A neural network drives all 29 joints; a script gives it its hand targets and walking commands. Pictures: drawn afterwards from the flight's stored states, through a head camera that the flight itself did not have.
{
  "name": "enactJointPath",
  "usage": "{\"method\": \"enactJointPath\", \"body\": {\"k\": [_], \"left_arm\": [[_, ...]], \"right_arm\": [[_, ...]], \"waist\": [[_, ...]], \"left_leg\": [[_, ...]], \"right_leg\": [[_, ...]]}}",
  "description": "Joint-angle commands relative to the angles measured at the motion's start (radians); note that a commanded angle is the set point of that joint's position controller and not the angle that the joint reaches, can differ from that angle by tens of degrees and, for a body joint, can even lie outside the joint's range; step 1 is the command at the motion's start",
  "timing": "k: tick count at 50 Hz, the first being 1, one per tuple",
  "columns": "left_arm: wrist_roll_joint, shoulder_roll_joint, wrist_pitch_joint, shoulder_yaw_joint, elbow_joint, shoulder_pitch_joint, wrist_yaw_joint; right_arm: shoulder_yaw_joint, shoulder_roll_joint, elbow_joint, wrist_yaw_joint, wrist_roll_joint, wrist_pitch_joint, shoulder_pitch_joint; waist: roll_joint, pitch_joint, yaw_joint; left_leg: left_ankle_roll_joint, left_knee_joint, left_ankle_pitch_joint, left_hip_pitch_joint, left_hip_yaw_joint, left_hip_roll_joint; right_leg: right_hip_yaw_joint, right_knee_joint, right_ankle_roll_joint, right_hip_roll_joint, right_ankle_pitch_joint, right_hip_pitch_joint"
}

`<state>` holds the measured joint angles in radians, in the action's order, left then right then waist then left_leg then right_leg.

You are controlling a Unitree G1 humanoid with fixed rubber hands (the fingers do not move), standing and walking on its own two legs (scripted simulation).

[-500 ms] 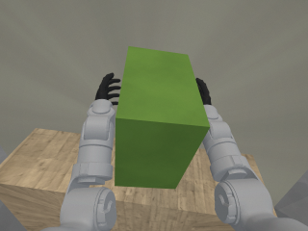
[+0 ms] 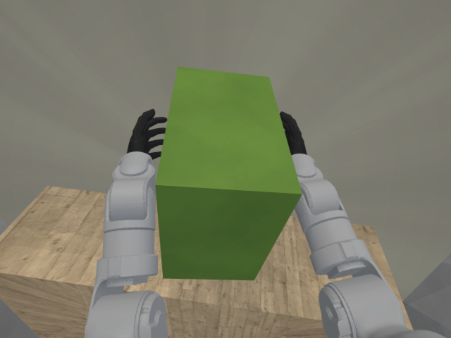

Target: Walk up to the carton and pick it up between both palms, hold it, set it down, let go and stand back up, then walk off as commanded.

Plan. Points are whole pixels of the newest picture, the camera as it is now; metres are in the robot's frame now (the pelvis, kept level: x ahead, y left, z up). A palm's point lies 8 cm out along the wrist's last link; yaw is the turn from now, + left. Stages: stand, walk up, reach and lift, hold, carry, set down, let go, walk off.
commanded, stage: hold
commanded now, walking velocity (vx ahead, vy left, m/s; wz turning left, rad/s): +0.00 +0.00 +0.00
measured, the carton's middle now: (216, 176) +0.36 +0.03 +0.15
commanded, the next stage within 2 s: none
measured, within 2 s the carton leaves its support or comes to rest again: neither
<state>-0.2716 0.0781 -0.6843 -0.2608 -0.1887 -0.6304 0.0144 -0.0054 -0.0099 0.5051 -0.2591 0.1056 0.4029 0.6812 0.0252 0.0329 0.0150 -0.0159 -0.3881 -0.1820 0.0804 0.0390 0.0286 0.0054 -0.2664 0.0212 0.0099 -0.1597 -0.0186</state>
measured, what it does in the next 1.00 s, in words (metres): stands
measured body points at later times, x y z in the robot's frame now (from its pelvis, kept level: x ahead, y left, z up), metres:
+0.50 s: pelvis -0.02 +0.00 +0.00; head -0.09 +0.02 +0.44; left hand +0.36 +0.14 +0.21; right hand +0.37 -0.12 +0.19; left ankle +0.03 +0.12 -0.75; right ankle +0.00 -0.13 -0.75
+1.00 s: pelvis -0.01 +0.00 +0.00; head -0.06 +0.02 +0.45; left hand +0.35 +0.15 +0.19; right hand +0.36 -0.11 +0.18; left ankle +0.03 +0.12 -0.75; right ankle +0.00 -0.13 -0.75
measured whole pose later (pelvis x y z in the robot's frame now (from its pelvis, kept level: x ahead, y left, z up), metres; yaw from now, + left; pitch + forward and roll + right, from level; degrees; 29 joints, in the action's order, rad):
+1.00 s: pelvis -0.01 +0.00 +0.00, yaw +0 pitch -9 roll -2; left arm -0.33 0.08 -0.76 -0.24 -0.08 -0.56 -0.02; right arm 0.02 0.01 0.44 -0.25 0.11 0.43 0.61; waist 0.03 -0.03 0.03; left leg -0.02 -0.38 -0.17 0.05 0.04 0.03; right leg 0.00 -0.27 0.02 0.01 -0.15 -0.04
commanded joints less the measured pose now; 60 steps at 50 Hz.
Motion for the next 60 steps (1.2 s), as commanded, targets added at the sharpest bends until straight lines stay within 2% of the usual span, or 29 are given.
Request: {"method": "enactJointPath", "body": {"k": [1, 5, 8, 10, 13, 16, 19, 22, 24, 28, 30, 31, 34, 36, 38, 41, 45, 48, 51, 54, 57, 60], "left_arm": [[0.105, 0.627, 0.017, 0.544, 0.223, -0.595, -0.196], [0.170, 0.677, 0.057, 0.629, 0.255, -0.732, -0.162], [0.182, 0.687, 0.074, 0.627, 0.184, -0.786, -0.141], [0.169, 0.678, 0.080, 0.589, 0.119, -0.810, -0.134], [0.104, 0.637, 0.066, 0.481, -0.032, -0.772, -0.146], [0.019, 0.563, 0.036, 0.346, -0.181, -0.656, -0.178], [-0.021, 0.505, 0.023, 0.256, -0.231, -0.610, -0.210], [-0.010, 0.499, 0.040, 0.242, -0.174, -0.633, -0.220], [0.037, 0.535, 0.067, 0.311, -0.066, -0.657, -0.210], [0.170, 0.624, 0.119, 0.547, 0.213, -0.702, -0.155], [0.216, 0.665, 0.124, 0.646, 0.328, -0.700, -0.129], [0.229, 0.677, 0.120, 0.682, 0.366, -0.681, -0.119], [0.183, 0.647, 0.065, 0.662, 0.311, -0.540, -0.127], [0.124, 0.609, 0.021, 0.601, 0.247, -0.433, -0.156], [0.069, 0.567, -0.017, 0.535, 0.218, -0.348, -0.190], [0.027, 0.541, -0.042, 0.478, 0.207, -0.355, -0.229], [0.072, 0.595, -0.012, 0.528, 0.258, -0.539, -0.224], [0.145, 0.647, 0.032, 0.625, 0.320, -0.658, -0.186], [0.185, 0.667, 0.063, 0.672, 0.292, -0.717, -0.150], [0.168, 0.659, 0.071, 0.630, 0.196, -0.732, -0.137], [0.091, 0.608, 0.051, 0.506, 0.035, -0.677, -0.154], [-0.004, 0.535, 0.018, 0.357, -0.084, -0.594, -0.189]], "right_arm": [[0.323, 0.558, -0.299, 0.086, 0.169, -0.078, 0.660], [0.329, 0.605, -0.363, 0.106, 0.161, -0.111, 0.774], [0.293, 0.619, -0.327, 0.124, 0.131, -0.126, 0.837], [0.254, 0.622, -0.254, 0.140, 0.102, -0.129, 0.853], [0.173, 0.589, -0.128, 0.162, 0.047, -0.130, 0.868], [0.110, 0.531, -0.035, 0.170, 0.000, -0.121, 0.821], [0.106, 0.522, -0.019, 0.169, -0.014, -0.116, 0.808], [0.161, 0.557, -0.075, 0.163, 0.016, -0.128, 0.837], [0.239, 0.603, -0.165, 0.151, 0.057, -0.149, 0.851], [0.424, 0.662, -0.414, 0.115, 0.165, -0.179, 0.870], [0.492, 0.676, -0.501, 0.097, 0.202, -0.176, 0.829], [0.512, 0.672, -0.530, 0.088, 0.213, -0.170, 0.800], [0.473, 0.603, -0.484, 0.070, 0.210, -0.128, 0.676], [0.424, 0.551, -0.435, 0.063, 0.187, -0.103, 0.596], [0.386, 0.508, -0.377, 0.059, 0.171, -0.075, 0.520], [0.349, 0.486, -0.317, 0.065, 0.159, -0.054, 0.511], [0.337, 0.537, -0.368, 0.091, 0.156, -0.087, 0.651], [0.374, 0.594, -0.471, 0.105, 0.164, -0.128, 0.752], [0.374, 0.614, -0.469, 0.115, 0.150, -0.146, 0.799], [0.317, 0.615, -0.350, 0.132, 0.110, -0.146, 0.800], [0.219, 0.574, -0.189, 0.153, 0.053, -0.140, 0.791], [0.152, 0.520, -0.084, 0.167, 0.004, -0.134, 0.758]], "waist": [[-0.079, 0.279, 0.160], [-0.103, 0.358, 0.161], [-0.096, 0.343, 0.154], [-0.084, 0.292, 0.146], [-0.053, 0.180, 0.132], [-0.008, 0.096, 0.122], [0.039, 0.074, 0.103], [0.054, 0.151, 0.085], [0.047, 0.256, 0.089], [0.008, 0.598, 0.117], [-0.028, 0.665, 0.134], [-0.047, 0.660, 0.141], [-0.075, 0.493, 0.149], [-0.055, 0.369, 0.154], [-0.031, 0.269, 0.162], [-0.022, 0.203, 0.157], [-0.056, 0.247, 0.149], [-0.072, 0.368, 0.152], [-0.082, 0.419, 0.150], [-0.076, 0.321, 0.144], [-0.034, 0.172, 0.132], [0.007, 0.089, 0.111]], "left_leg": [[-0.052, 0.058, 0.317, -0.160, -0.019, -0.061], [-0.057, 0.052, 0.266, -0.155, -0.003, -0.058], [-0.043, 0.083, 0.095, -0.109, -0.003, -0.055], [-0.026, 0.118, -0.034, -0.062, -0.011, -0.051], [0.010, 0.184, -0.196, 0.018, -0.027, -0.044], [0.042, 0.214, -0.237, 0.057, -0.051, -0.050], [0.058, 0.194, -0.177, 0.023, -0.072, -0.068], [0.060, 0.159, -0.060, -0.038, -0.078, -0.077], [0.045, 0.124, 0.067, -0.086, -0.074, -0.082], [-0.007, 0.009, 0.401, -0.211, -0.047, -0.089], [-0.036, -0.032, 0.531, -0.258, -0.028, -0.087], [-0.050, -0.047, 0.594, -0.282, -0.018, -0.084], [-0.065, -0.037, 0.580, -0.294, -0.010, -0.072], [-0.057, -0.004, 0.489, -0.263, -0.022, -0.068], [-0.043, 0.033, 0.402, -0.227, -0.036, -0.067], [-0.029, 0.072, 0.304, -0.193, -0.046, -0.064], [-0.034, 0.081, 0.269, -0.171, -0.039, -0.060], [-0.041, 0.051, 0.306, -0.187, -0.024, -0.061], [-0.041, 0.050, 0.227, -0.184, -0.014, -0.058], [-0.025, 0.095, 0.051, -0.128, -0.023, -0.055], [0.008, 0.164, -0.133, -0.050, -0.044, -0.053], [0.042, 0.206, -0.188, -0.013, -0.069, -0.054]], "right_leg": [[-0.077, 0.007, 0.009, 0.072, 0.210, -0.119], [-0.081, 0.004, 0.007, 0.070, 0.133, -0.048], [-0.089, 0.015, 0.002, 0.061, 0.005, 0.019], [-0.091, 0.020, 0.002, 0.051, -0.077, 0.052], [-0.097, 0.027, 0.004, 0.043, -0.159, 0.052], [-0.099, 0.036, 0.012, 0.044, -0.170, -0.002], [-0.089, 0.059, 0.021, 0.035, -0.173, -0.005], [-0.076, 0.051, 0.036, 0.030, -0.087, -0.026], [-0.071, 0.025, 0.044, 0.033, 0.053, -0.073], [-0.066, -0.045, 0.050, 0.058, 0.431, -0.196], [-0.067, -0.071, 0.051, 0.068, 0.552, -0.205], [-0.068, -0.074, 0.053, 0.074, 0.574, -0.188], [-0.074, -0.039, 0.046, 0.081, 0.475, -0.115], [-0.078, -0.013, 0.040, 0.078, 0.390, -0.118], [-0.077, 0.002, 0.038, 0.069, 0.360, -0.152], [-0.078, 0.015, 0.030, 0.062, 0.274, -0.160], [-0.086, 0.013, 0.015, 0.062, 0.173, -0.116], [-0.088, 0.000, 0.016, 0.067, 0.171, -0.085], [-0.091, 0.007, 0.015, 0.065, 0.098, -0.025], [-0.097, 0.022, 0.011, 0.052, -0.031, 0.044], [-0.099, 0.043, 0.008, 0.038, -0.149, 0.057], [-0.105, 0.052, 0.011, 0.035, -0.186, 0.012]]}}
